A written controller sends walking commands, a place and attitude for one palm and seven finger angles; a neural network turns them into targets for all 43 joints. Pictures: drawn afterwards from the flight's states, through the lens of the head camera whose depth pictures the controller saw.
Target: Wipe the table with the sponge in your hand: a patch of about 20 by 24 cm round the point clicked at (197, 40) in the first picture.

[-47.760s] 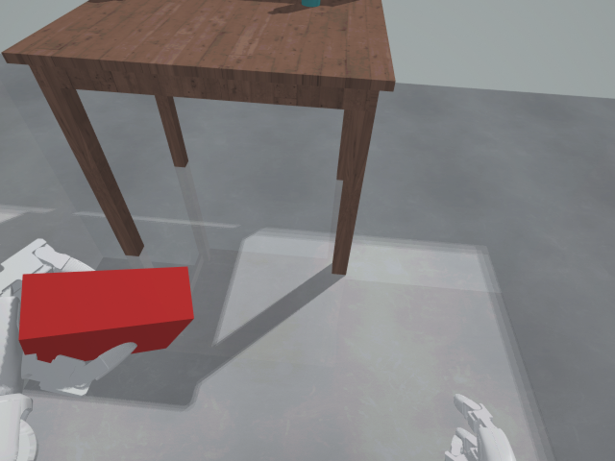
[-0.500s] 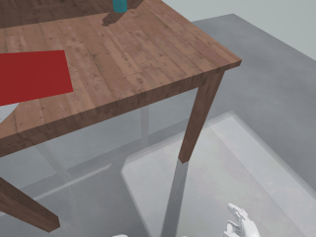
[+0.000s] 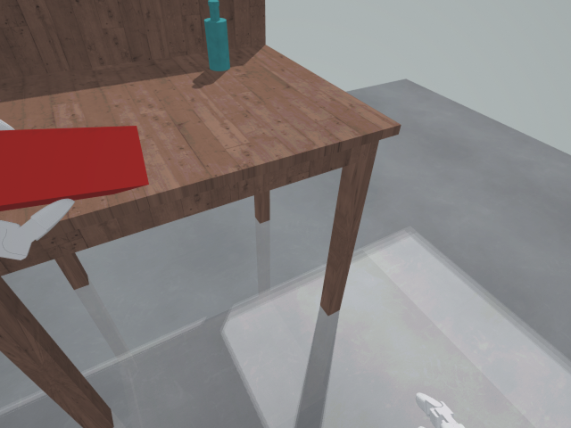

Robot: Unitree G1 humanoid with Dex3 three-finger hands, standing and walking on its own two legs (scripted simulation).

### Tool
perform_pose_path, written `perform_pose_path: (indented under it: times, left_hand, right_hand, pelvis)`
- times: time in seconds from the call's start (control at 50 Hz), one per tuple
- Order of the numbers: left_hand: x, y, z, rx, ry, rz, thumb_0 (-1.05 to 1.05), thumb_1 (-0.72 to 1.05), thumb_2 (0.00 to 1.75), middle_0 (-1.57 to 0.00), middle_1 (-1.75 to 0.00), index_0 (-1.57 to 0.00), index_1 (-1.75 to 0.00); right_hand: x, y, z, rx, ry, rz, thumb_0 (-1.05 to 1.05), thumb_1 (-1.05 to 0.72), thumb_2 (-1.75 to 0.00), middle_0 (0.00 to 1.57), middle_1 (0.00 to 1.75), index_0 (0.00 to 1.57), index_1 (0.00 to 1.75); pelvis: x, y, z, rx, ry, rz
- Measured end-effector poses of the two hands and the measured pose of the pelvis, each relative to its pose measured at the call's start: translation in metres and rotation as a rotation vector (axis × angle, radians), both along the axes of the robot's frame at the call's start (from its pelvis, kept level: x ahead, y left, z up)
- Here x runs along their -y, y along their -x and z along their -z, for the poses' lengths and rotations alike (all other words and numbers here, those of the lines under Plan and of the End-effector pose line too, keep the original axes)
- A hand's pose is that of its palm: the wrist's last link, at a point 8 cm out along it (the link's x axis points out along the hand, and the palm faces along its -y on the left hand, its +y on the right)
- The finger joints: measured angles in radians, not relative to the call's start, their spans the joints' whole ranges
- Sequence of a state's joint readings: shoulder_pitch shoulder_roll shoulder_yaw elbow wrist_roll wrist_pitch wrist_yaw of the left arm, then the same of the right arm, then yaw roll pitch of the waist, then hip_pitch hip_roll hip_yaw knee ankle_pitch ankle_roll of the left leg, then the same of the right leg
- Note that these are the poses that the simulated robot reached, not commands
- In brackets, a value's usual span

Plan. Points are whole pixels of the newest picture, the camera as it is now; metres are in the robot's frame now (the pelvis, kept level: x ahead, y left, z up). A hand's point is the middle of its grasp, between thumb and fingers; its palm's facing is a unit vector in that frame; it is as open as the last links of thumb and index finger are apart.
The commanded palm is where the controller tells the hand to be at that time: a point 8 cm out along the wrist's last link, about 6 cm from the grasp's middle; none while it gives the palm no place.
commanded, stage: stop stepping back and stand still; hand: left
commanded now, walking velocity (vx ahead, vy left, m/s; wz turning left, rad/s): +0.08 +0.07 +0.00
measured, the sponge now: (76, 169) +0.27 +0.22 +0.29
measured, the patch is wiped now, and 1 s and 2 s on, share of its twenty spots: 0.95 0.95 0.95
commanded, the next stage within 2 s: stand and wait in 0.20 s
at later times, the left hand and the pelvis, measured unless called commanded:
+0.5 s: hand (34, 177) +0.26 +0.25 +0.29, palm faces +0.54 -0.78 -0.33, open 9.5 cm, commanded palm +0.18 +0.29 +0.31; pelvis +0.03 +0.01 +0.00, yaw +2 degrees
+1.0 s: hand (15, 202) +0.23 +0.25 +0.28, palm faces +0.50 -0.78 -0.37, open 9.5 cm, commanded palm +0.16 +0.30 +0.31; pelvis +0.01 +0.02 +0.01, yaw +0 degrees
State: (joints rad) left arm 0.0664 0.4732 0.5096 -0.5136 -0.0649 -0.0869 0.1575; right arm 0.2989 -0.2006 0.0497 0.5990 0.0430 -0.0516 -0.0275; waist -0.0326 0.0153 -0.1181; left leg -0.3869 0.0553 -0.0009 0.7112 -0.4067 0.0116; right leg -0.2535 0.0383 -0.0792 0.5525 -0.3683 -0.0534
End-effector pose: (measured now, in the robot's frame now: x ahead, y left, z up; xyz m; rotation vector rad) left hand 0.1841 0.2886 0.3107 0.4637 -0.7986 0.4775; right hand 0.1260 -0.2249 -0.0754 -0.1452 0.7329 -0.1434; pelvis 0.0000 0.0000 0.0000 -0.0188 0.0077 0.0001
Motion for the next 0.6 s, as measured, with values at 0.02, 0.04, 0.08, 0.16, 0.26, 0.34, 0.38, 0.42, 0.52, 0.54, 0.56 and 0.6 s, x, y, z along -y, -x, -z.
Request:
perform_pose_path:
  times: [0.02,0.04,0.08,0.16,0.26,0.34,0.38,0.42,0.52,0.54,0.56,0.6]
  left_hand:
    - [0.005,0.001,0.005,-0.02,-0.004,0.016,-0.02,-0.47,1.06,-0.75,-1.37,-0.81,-1.36]
    - [0.011,0.003,0.011,-0.046,-0.005,0.041,-0.02,-0.47,1.06,-0.75,-1.37,-0.81,-1.36]
    - [0.021,0.006,0.02,-0.096,-0.014,0.086,-0.02,-0.47,1.06,-0.75,-1.37,-0.81,-1.36]
    - [0.026,0.015,0.025,-0.15,-0.057,0.11,-0.02,-0.47,1.06,-0.76,-1.37,-0.81,-1.36]
    - [0.02,0.019,0.013,-0.061,-0.126,0.065,-0.02,-0.47,1.06,-0.76,-1.37,-0.81,-1.35]
    - [0.01,0.006,0.0,-0.015,-0.1,-0.018,-0.02,-0.47,1.06,-0.76,-1.37,-0.81,-1.35]
    - [0.005,-0.003,-0.003,-0.021,-0.077,-0.046,-0.02,-0.47,1.06,-0.76,-1.37,-0.81,-1.36]
    - [0.002,-0.012,0.0,-0.046,-0.058,-0.05,-0.02,-0.47,1.06,-0.76,-1.37,-0.81,-1.36]
    - [0.006,-0.03,0.021,-0.157,-0.06,0.007,-0.02,-0.47,1.06,-0.75,-1.37,-0.81,-1.36]
    - [0.007,-0.032,0.025,-0.18,-0.068,0.02,-0.02,-0.47,1.06,-0.75,-1.37,-0.81,-1.36]
    - [0.009,-0.032,0.028,-0.199,-0.08,0.031,-0.02,-0.47,1.06,-0.76,-1.37,-0.81,-1.36]
    - [0.012,-0.031,0.03,-0.224,-0.112,0.045,-0.02,-0.47,1.06,-0.76,-1.37,-0.81,-1.36]
  right_hand:
    - [0.001,-0.002,0.004,-0.008,-0.003,-0.01,0.01,-0.9,-0.9,0.2,0.3,0.2,0.3]
    - [0.002,-0.002,0.007,-0.023,-0.002,-0.018,0.01,-0.9,-0.9,0.2,0.3,0.2,0.3]
    - [0.003,-0.003,0.008,-0.054,-0.003,-0.019,0.01,-0.9,-0.9,0.2,0.3,0.2,0.3]
    - [0.005,-0.008,-0.003,-0.065,0.023,-0.001,0.01,-0.9,-0.9,0.2,0.3,0.2,0.3]
    - [0.005,-0.028,-0.001,-0.019,0.067,-0.003,0.01,-0.9,-0.9,0.2,0.3,0.2,0.3]
    - [-0.004,-0.044,0.003,-0.004,0.022,-0.032,0.01,-0.91,-0.9,0.2,0.3,0.2,0.3]
    - [-0.008,-0.052,0.004,-0.002,-0.005,-0.049,0.01,-0.91,-0.9,0.2,0.3,0.2,0.3]
    - [-0.011,-0.058,0.003,-0.002,-0.026,-0.056,0.01,-0.9,-0.9,0.2,0.3,0.2,0.3]
    - [-0.014,-0.071,-0.002,0.002,-0.022,-0.05,0.01,-0.9,-0.9,0.2,0.3,0.2,0.3]
    - [-0.014,-0.072,-0.003,0.001,-0.017,-0.046,0.01,-0.9,-0.9,0.2,0.3,0.2,0.3]
    - [-0.014,-0.074,-0.004,-0.002,-0.011,-0.044,0.01,-0.9,-0.9,0.2,0.3,0.2,0.3]
    - [-0.015,-0.077,-0.007,-0.004,-0.003,-0.042,0.01,-0.9,-0.9,0.2,0.3,0.2,0.3]
  pelvis:
    - [0.0,0.003,0.002,0.004,0.011,-0.001]
    - [0.0,0.006,0.002,0.011,0.023,-0.007]
    - [-0.001,0.006,-0.001,0.015,0.026,-0.015]
    - [-0.001,0.003,-0.007,0.004,-0.004,-0.004]
    - [-0.008,-0.002,0.003,0.008,-0.014,-0.005]
    - [-0.004,-0.01,0.0,0.022,-0.019,-0.02]
    - [-0.002,-0.015,-0.001,0.02,-0.004,-0.03]
    - [-0.002,-0.019,-0.003,0.018,0.0,-0.036]
    - [-0.009,-0.029,-0.005,0.007,-0.007,-0.029]
    - [-0.011,-0.031,-0.005,0.002,-0.01,-0.028]
    - [-0.012,-0.031,-0.006,-0.001,-0.013,-0.023]
    - [-0.013,-0.032,-0.007,-0.007,-0.016,-0.013]
